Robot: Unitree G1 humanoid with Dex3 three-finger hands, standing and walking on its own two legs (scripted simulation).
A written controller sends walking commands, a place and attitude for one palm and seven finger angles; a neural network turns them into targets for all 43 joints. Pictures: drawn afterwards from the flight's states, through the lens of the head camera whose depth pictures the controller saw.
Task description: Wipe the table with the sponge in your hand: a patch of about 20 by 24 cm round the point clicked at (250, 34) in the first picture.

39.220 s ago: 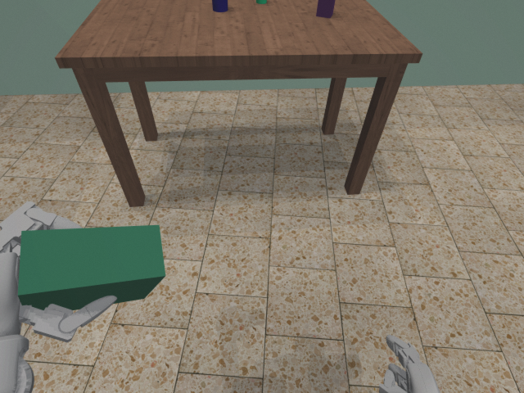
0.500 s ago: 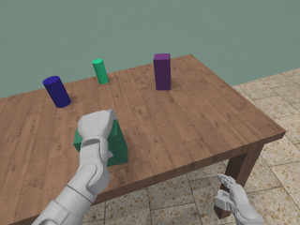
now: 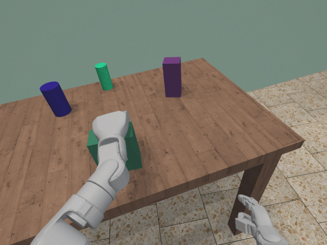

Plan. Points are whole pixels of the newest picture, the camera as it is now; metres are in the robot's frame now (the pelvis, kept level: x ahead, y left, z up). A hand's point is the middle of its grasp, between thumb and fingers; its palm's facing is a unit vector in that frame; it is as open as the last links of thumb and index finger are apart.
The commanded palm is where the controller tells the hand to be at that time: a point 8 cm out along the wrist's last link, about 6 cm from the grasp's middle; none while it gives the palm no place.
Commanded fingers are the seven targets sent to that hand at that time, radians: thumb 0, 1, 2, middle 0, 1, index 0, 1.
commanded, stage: wipe forward along the third lane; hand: left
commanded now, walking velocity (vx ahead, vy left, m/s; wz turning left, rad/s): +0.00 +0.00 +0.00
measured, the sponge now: (118, 154) +0.35 +0.18 +0.05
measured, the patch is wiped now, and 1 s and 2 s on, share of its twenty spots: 0.80 0.90 1.00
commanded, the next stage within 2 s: wipe back along the third lane in 1.28 s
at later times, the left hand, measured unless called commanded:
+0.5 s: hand (116, 127) +0.40 +0.19 +0.10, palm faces -0.01 -0.06 -1.00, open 10.3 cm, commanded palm +0.38 +0.19 +0.14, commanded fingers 0.00 0.10 1.30 -1.20 -1.60 -1.20 -1.60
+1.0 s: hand (112, 117) +0.44 +0.21 +0.11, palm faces -0.05 -0.04 -1.00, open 10.3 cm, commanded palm +0.43 +0.22 +0.14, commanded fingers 0.00 0.10 1.30 -1.20 -1.60 -1.20 -1.60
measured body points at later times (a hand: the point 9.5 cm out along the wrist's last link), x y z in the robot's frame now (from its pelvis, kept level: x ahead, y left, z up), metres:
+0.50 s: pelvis +0.01 +0.00 +0.00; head -0.01 -0.04 +0.45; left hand +0.40 +0.19 +0.16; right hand +0.18 -0.24 -0.11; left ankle +0.00 +0.13 -0.74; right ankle +0.02 -0.07 -0.74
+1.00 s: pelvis +0.01 +0.01 +0.00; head +0.01 -0.02 +0.45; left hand +0.44 +0.21 +0.16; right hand +0.16 -0.24 -0.12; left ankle +0.00 +0.13 -0.74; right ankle +0.02 -0.07 -0.74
